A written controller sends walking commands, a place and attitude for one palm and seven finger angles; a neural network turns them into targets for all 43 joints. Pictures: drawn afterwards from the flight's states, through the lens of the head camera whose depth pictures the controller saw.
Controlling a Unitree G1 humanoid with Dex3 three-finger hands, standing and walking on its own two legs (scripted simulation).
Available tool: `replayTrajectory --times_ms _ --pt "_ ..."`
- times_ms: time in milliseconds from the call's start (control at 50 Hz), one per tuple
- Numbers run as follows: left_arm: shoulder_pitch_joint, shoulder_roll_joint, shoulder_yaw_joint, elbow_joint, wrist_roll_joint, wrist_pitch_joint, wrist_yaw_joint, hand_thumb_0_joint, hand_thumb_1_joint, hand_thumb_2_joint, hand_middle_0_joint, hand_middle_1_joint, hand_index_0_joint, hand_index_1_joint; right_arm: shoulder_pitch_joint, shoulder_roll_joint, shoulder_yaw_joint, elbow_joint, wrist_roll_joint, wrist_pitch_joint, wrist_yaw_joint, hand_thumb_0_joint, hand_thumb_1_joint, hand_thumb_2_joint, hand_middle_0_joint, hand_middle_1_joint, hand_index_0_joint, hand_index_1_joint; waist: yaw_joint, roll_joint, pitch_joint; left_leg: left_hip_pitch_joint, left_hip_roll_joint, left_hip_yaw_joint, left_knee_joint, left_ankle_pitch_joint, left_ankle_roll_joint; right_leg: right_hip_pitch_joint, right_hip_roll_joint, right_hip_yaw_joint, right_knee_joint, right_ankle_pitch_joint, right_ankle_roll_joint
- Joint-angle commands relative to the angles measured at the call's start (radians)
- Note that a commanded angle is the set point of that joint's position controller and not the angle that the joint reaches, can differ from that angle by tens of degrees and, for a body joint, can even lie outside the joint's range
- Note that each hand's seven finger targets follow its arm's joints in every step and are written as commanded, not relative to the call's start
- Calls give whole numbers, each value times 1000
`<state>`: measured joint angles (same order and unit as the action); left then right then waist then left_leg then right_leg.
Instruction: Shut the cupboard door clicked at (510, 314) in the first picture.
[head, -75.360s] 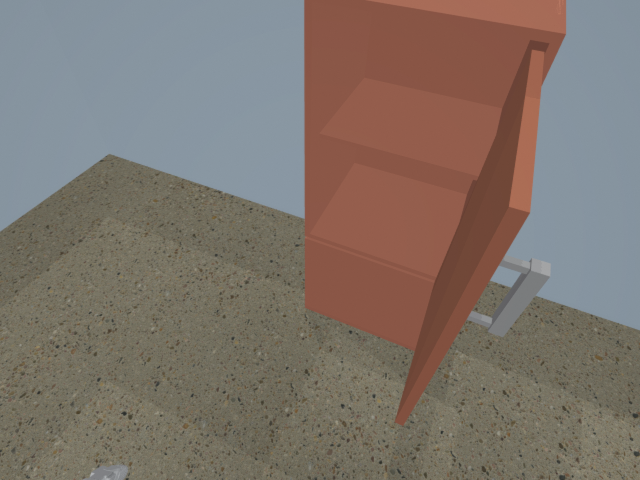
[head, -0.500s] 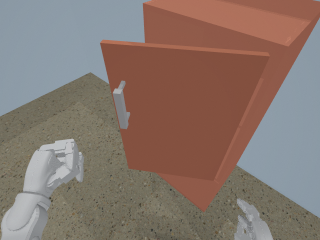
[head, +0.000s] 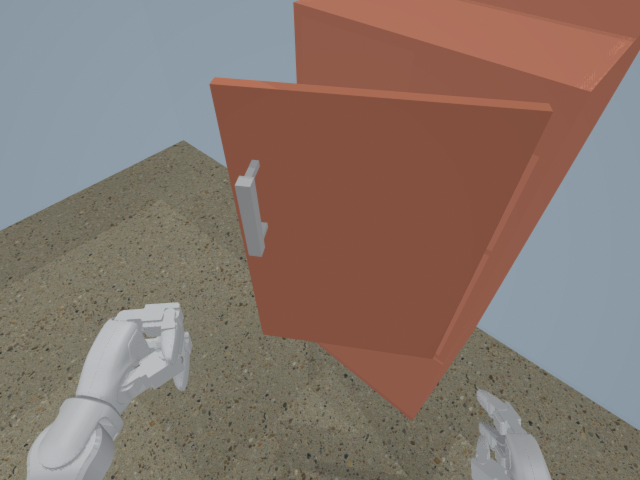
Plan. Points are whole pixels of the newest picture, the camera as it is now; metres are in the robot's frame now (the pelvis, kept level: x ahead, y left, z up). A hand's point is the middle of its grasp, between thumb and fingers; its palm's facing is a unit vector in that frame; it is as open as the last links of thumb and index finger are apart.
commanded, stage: bring the fist close to the handle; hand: left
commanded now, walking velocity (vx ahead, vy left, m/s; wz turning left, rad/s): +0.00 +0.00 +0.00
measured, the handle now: (255, 209) +0.45 +0.13 +0.10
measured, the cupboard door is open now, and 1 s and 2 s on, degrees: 33 33 25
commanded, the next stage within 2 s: push the door shut along its arc in 1.30 s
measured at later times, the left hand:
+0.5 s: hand (226, 295) +0.29 +0.14 +0.11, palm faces -0.05 -1.00 -0.05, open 3.1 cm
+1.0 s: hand (272, 261) +0.36 +0.10 +0.09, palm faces -0.06 -1.00 -0.02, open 3.1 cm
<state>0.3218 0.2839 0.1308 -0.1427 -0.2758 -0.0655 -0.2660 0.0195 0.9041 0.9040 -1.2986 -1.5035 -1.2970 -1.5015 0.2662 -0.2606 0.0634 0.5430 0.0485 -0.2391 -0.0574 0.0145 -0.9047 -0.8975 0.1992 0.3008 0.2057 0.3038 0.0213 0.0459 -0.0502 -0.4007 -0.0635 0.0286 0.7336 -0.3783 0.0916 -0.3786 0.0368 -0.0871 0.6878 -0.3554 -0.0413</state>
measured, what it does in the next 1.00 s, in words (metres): stands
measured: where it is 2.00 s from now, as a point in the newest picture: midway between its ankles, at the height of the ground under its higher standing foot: outside the picture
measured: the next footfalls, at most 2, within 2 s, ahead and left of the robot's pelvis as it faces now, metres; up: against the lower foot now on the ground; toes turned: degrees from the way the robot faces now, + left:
none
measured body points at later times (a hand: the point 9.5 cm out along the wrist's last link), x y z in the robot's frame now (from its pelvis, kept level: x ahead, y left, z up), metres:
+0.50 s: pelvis +0.00 -0.02 +0.00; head +0.01 -0.03 +0.45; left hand +0.29 +0.19 +0.11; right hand +0.16 -0.26 -0.08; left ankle +0.00 +0.05 -0.72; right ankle +0.00 -0.10 -0.72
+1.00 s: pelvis +0.01 -0.05 +0.00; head +0.03 -0.06 +0.45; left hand +0.36 +0.15 +0.10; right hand +0.15 -0.29 -0.09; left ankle +0.00 +0.05 -0.72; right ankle +0.00 -0.10 -0.72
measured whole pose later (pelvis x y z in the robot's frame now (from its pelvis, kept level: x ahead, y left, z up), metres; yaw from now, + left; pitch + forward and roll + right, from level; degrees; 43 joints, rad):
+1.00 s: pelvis +0.01 -0.05 +0.00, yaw -2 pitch +5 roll +1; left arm -0.22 0.23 0.12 0.35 -0.22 -0.12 -0.15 0.02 0.90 0.90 -1.30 -1.50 -1.30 -1.50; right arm 0.25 -0.27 0.05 0.60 0.06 -0.10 -0.03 0.01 -0.91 -0.90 0.20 0.30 0.20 0.30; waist -0.02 0.02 -0.05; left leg -0.41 -0.03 0.04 0.69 -0.36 0.03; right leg -0.42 0.07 -0.07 0.69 -0.36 -0.10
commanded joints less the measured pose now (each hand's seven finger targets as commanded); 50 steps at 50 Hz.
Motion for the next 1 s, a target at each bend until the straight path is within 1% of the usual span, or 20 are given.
replayTrajectory --times_ms 0,20,40,100,120,180,240,280,340,400,500,520,540,620,680,800,840,880,920,980 --pt "-249 111 104 -282 -30 -152 49 0 900 900 -1300 -1500 -1300 -1500 -83 -121 -54 -144 -6 -65 -10 0 -900 -900 200 300 200 300 -14 19 -138 125 84 -163 -154 225 -99 -23 -12 28 -68 165 5" --pt "-272 124 101 -263 -17 -160 59 0 900 900 -1300 -1500 -1300 -1500 -77 -126 -56 -131 -7 -62 -9 0 -900 -900 200 300 200 300 -23 2 -133 121 84 -160 -147 215 -92 -27 -12 33 -71 161 6" --pt "-281 82 56 -237 -8 -158 58 0 900 900 -1300 -1500 -1300 -1500 -80 -120 -53 -129 -4 -60 -6 0 -900 -900 200 300 200 300 -30 31 -117 120 84 -161 -150 207 -94 -40 -16 32 -69 155 6" --pt "-257 54 11 -126 15 -112 45 0 900 900 -1300 -1500 -1300 -1500 -71 -126 -56 -122 2 -46 -4 0 -900 -900 200 300 200 300 -31 25 -83 91 82 -162 -160 160 -93 -48 -23 33 -77 137 6" --pt "-244 72 22 -74 22 -85 42 0 900 900 -1300 -1500 -1300 -1500 -68 -132 -59 -121 4 -38 -4 0 -900 -900 200 300 200 300 -29 -10 -74 66 79 -153 -157 152 -83 -36 -24 39 -89 134 5" --pt "-317 102 42 -77 25 -47 35 0 900 900 -1300 -1500 -1300 -1500 -82 -131 -59 -137 6 -18 -9 0 -900 -900 200 300 200 300 -20 -12 -121 69 67 -126 -149 191 -75 10 -32 50 -95 166 4" --pt "-394 107 58 -153 15 -64 59 0 900 900 -1300 -1500 -1300 -1500 -96 -119 -57 -151 1 -16 -9 0 -900 -900 200 300 200 300 -10 -18 -206 107 67 -117 -137 262 -73 48 -32 55 -85 223 5" --pt "-460 95 53 -177 8 -101 79 0 900 900 -1300 -1500 -1300 -1500 -101 -111 -51 -141 -1 -20 -6 0 -900 -900 200 300 200 300 -18 9 -203 128 68 -117 -140 262 -78 34 -28 51 -82 216 5" --pt "-447 103 74 -110 10 -132 106 0 900 900 -1300 -1500 -1300 -1500 -92 -112 -52 -124 -3 -18 -1 0 -900 -900 200 300 200 300 -18 -25 -179 99 68 -106 -135 253 -72 38 -28 61 -87 217 5" --pt "-451 86 54 27 25 -111 100 0 900 900 -1300 -1500 -1300 -1500 -86 -120 -54 -109 3 -2 5 0 -900 -900 200 300 200 300 -29 -38 -112 50 59 -90 -132 198 -65 19 -33 76 -106 188 9" --pt "-556 57 -2 46 34 -65 76 0 900 900 -1300 -1500 -1300 -1500 -87 -123 -60 -125 10 16 6 0 -900 -900 200 300 200 300 -33 -10 -167 73 51 -79 -120 219 -57 43 -43 95 -111 229 13" --pt "-580 95 24 50 34 -69 82 0 900 900 -1300 -1500 -1300 -1500 -82 -129 -62 -120 9 20 3 0 -900 -900 200 300 200 300 -40 -60 -177 65 55 -79 -112 227 -53 58 -44 104 -114 237 18" --pt "-615 79 13 26 30 -78 83 0 900 900 -1300 -1500 -1300 -1500 -89 -123 -62 -126 8 21 3 0 -900 -900 200 300 200 300 -37 -36 -205 71 51 -72 -109 234 -51 71 -48 112 -114 251 20" --pt "-686 158 94 29 27 -135 119 0 900 900 -1300 -1500 -1300 -1500 -90 -120 -60 -107 0 25 2 0 -900 -900 200 300 200 300 -27 -60 -254 66 51 -62 -101 260 -50 121 -52 130 -104 299 25" --pt "-692 98 59 119 35 -146 130 0 900 900 -1300 -1500 -1300 -1500 -86 -111 -57 -96 4 33 11 0 -900 -900 200 300 200 300 -28 -29 -216 55 47 -55 -108 257 -54 103 -52 125 -100 314 24" --pt "-767 45 -12 258 52 -98 109 0 900 900 -1300 -1500 -1300 -1500 -69 -125 -65 -97 14 66 22 0 -900 -900 200 300 200 300 -49 -58 -188 36 42 -48 -96 224 -50 76 -63 152 -122 310 43" --pt "-786 93 40 267 48 -97 112 0 900 900 -1300 -1500 -1300 -1500 -70 -131 -69 -99 12 79 19 0 -900 -900 200 300 200 300 -42 -111 -228 16 42 -43 -85 227 -48 123 -80 181 -124 353 66" --pt "-878 107 47 263 46 -114 118 0 900 900 -1300 -1500 -1300 -1500 -71 -126 -65 -97 12 87 17 0 -900 -900 200 300 200 300 -47 -106 -236 13 39 -43 -91 224 -48 133 -80 180 -123 357 60" --pt "-859 188 135 252 42 -143 134 0 900 900 -1300 -1500 -1300 -1500 -74 -131 -70 -98 5 91 14 0 -900 -900 200 300 200 300 -19 -105 -282 11 43 -39 -84 243 -49 187 -89 200 -111 419 70" --pt "-836 167 132 263 43 -181 131 0 900 900 -1300 -1500 -1300 -1500 -80 -116 -63 -98 7 96 21 0 -900 -900 200 300 200 300 -13 -83 -309 2 37 -28 -92 262 -51 230 -97 208 -96 514 80"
